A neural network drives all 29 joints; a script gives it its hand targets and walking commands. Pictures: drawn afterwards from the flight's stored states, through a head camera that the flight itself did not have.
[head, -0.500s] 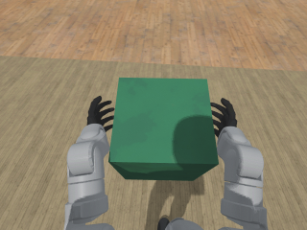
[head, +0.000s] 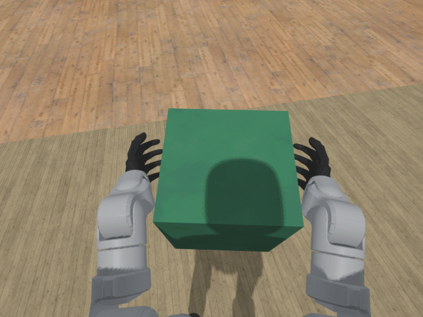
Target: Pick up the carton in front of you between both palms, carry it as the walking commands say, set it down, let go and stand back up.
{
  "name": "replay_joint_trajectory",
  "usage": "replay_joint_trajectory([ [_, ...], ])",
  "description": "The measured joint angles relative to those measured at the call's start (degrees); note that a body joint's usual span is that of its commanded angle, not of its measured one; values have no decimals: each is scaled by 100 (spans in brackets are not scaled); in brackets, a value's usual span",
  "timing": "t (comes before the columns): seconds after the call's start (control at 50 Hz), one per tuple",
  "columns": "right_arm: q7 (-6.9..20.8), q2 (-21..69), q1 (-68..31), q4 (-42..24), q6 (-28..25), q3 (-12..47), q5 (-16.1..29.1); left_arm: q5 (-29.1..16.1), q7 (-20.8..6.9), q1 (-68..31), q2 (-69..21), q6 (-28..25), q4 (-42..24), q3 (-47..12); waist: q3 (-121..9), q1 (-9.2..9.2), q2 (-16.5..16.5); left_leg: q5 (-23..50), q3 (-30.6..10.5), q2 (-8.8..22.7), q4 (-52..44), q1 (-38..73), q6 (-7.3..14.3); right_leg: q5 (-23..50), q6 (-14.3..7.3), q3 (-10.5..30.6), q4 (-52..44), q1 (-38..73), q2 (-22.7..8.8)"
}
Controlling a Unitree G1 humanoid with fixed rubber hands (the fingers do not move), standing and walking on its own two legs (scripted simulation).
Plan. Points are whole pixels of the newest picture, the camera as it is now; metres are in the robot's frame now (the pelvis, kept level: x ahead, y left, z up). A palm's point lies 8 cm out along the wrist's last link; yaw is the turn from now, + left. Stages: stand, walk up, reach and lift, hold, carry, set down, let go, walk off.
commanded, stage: carry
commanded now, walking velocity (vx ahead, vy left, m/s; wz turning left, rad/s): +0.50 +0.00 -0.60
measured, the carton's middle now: (224, 188) +0.34 +0.02 +0.04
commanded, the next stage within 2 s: none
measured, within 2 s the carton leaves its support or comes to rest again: neither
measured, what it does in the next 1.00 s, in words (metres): goes down, turning right: right foot, then left foot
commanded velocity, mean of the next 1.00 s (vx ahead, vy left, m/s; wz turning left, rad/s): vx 0.50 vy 0.00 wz -0.10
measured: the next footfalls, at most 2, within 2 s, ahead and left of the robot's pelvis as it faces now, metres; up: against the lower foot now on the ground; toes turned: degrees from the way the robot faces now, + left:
right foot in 0.50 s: +0.38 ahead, -0.13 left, -0.01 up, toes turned -21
left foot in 1.00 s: +0.72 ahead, -0.09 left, -0.04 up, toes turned -13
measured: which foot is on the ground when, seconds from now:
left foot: down 0.00-0.50, up 0.52-0.98, down 1.00-1.00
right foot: up 0.00-0.48, down 0.50-1.00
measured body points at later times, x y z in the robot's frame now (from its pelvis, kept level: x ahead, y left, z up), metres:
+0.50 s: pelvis +0.27 -0.03 -0.02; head +0.27 -0.02 +0.43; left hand +0.64 +0.02 +0.08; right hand +0.54 -0.28 +0.08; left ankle +0.12 +0.11 -0.71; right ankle +0.35 -0.11 -0.74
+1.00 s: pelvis +0.56 -0.10 -0.04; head +0.55 -0.09 +0.41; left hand +0.92 -0.04 +0.06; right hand +0.83 -0.34 +0.07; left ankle +0.69 -0.08 -0.77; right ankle +0.35 -0.11 -0.73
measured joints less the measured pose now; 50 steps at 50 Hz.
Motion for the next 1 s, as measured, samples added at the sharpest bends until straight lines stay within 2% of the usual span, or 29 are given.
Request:
replay_joint_trajectory([
  [0.04, -48, 85, -138, 303, -69, 44, -146, -91, 22, -67, 237, 50, 163, 6, 1, -160, -209, -687, 189, -88, 635, -91, 75, -219, 164, -237, 1600, -596, -141],
  [0.06, -65, 100, -153, 412, -39, 62, -180, -119, 26, -51, 277, 87, 242, 27, 15, -230, -212, -955, 249, -69, 839, -70, 103, -216, 199, -384, 2289, -911, -188],
  [0.08, -59, 117, -113, 469, 0, 58, -181, -126, 30, -17, 256, 128, 300, 64, 25, -290, -195, -1133, 297, -36, 919, 13, 122, -130, 216, -538, 2758, -1195, -261],
  [0.12, -1, 146, 35, 478, 50, -4, -143, -81, 29, 34, 111, 187, 371, 157, 56, -364, -176, -1277, 396, 45, 847, 278, 97, 112, 258, -788, 2979, -1651, -484],
  [0.2, 141, 107, 134, 483, -20, -79, 8, 60, 40, 69, -81, 152, 347, 222, 186, -478, -210, -1499, 657, 160, 495, 866, 138, 547, 360, -944, 2102, -2298, -891],
  [0.28, 165, 60, 96, 403, -130, -26, 139, 109, 107, 71, -85, 63, 174, 199, 272, -568, -209, -1717, 928, 251, 162, 1432, 97, 1251, 379, -1003, 1103, -2695, -1104],
  [0.36, 122, 52, 30, 287, -143, 59, 171, 99, 164, 57, -32, 64, -16, 194, 260, -587, -202, -2058, 1207, 318, -49, 2022, -33, 2179, 275, -1159, 58, -2661, -1136],
  [0.44, 89, 64, -40, 283, -59, 73, 70, 98, 145, 11, 10, 164, -40, 197, 158, -550, -174, -2625, 1477, 422, 100, 2550, -247, 2647, 72, -1493, -1032, -2152, -918],
  [0.48, 82, 40, -51, 311, 4, 27, 18, 116, 119, -59, 0, 208, 77, 176, 116, -497, -161, -2994, 1560, 569, 811, 2589, -359, 2815, -68, -1675, -1595, -1632, -719],
  [0.5, 79, -12, -67, 332, 40, -2, 12, 155, 103, -108, -46, 203, 172, 174, 95, -445, -114, -3003, 1507, 696, 1495, 2431, -369, 2754, -305, -1677, -1653, -1445, -614],
  [0.52, 84, -101, -125, 405, 66, -21, 47, 221, 99, -160, -101, 149, 290, 183, 121, -346, 16, -3113, 1197, 752, 2439, 2084, -391, 2510, -459, -1670, -1357, -1511, -493],
  [0.56, 89, -190, -133, 520, 102, -51, 93, 283, 84, -192, -138, 110, 482, 158, 219, -182, 73, -3511, 481, 470, 4280, 1217, -318, 2100, -538, -1551, -980, -1535, -381],
  [0.6, 88, -84, -63, 559, 124, -139, 82, 218, 16, -67, -141, 131, 507, 160, 297, -73, 43, -3484, 140, 287, 4988, 472, -202, 1970, -459, -1390, -1023, -1376, -316],
  [0.64, 95, 78, -5, 530, 108, -206, 19, 108, -80, 78, -121, 123, 438, 190, 363, -47, 39, -3251, -18, 319, 4687, -113, -166, 1910, -439, -1255, -1174, -1186, -262],
  [0.7, 101, 135, 91, 377, 25, -178, -22, 17, -170, 151, -119, 5, 367, 179, 432, -73, 52, -2799, -109, 448, 3731, -728, -133, 1747, -448, -1129, -1317, -922, -245],
  [0.78, 107, 57, 180, 121, -57, -115, 57, 27, -148, 169, -169, -142, 222, 87, 439, -170, 49, -1708, -65, 480, 2603, -1118, -29, 1437, -367, -1058, -1466, -495, -308],
  [0.86, 100, -64, 188, -79, -16, -57, 163, 94, -58, 180, -213, -148, 29, -14, 329, -224, 58, -685, 97, 355, 1617, -1021, 124, 1019, -261, -1081, -1591, 64, -383],
  [0.94, 68, -144, 106, -86, 112, -34, 171, 174, 28, 114, -197, -27, -2, -58, 90, -155, 38, -173, 369, 86, 671, -561, 325, 390, -132, -1195, -1501, 633, -465],
  [0.98, 47, -131, 1, 37, 175, -27, 113, 190, 47, 68, -140, 75, 30, -30, -20, -130, -13, -133, 568, -95, 214, -161, 460, -23, -45, -1325, -1118, 818, -558],
  [1.0, 36, -112, -85, 135, 211, -20, 67, 188, 51, 50, -94, 133, 47, -3, -63, -134, -2, -103, 635, -161, 27, 104, 508, -201, 25, -1437, -614, 780, -614],
])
